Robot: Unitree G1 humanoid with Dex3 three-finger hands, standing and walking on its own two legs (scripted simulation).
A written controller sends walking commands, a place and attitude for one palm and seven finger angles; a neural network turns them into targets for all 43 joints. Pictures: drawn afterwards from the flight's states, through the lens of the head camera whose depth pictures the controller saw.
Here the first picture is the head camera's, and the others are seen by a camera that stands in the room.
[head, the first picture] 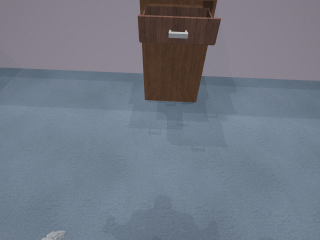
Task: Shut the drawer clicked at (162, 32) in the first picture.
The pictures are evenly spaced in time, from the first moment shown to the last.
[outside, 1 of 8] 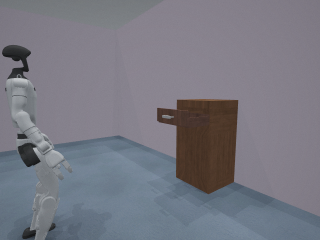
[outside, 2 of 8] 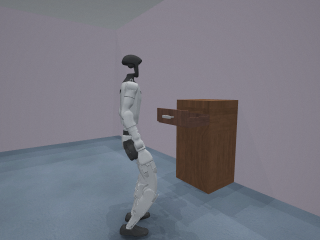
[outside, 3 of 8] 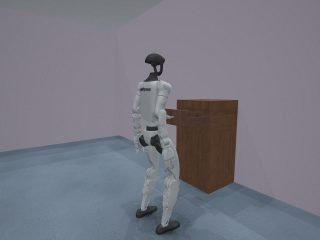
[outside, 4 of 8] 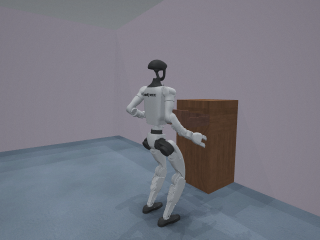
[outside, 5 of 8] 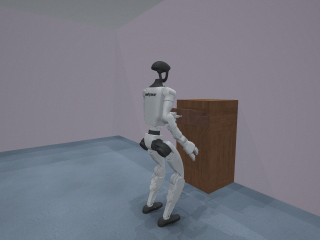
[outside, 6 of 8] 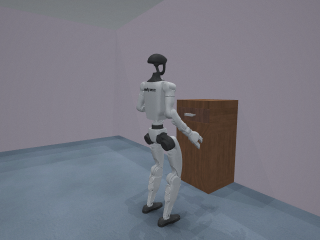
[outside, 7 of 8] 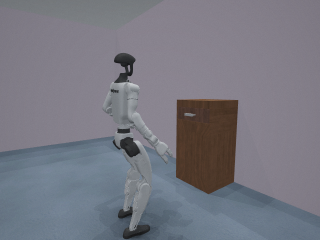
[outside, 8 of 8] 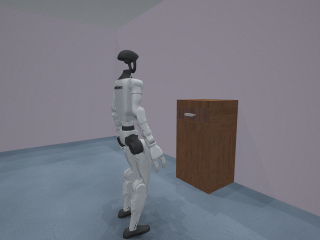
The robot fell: no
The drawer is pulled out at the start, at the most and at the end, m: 0.30 0.30 0.00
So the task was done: yes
